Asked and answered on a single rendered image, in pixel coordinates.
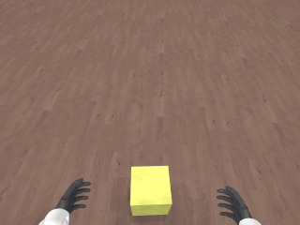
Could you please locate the robot left forearm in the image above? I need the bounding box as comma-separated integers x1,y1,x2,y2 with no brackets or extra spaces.
38,208,69,225

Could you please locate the left robot hand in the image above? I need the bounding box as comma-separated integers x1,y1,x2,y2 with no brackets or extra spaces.
55,178,91,214

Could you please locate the right robot hand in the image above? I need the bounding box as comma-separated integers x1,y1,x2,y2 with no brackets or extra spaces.
217,186,253,225

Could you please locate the carton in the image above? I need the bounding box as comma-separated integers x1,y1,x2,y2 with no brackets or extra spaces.
130,166,173,216

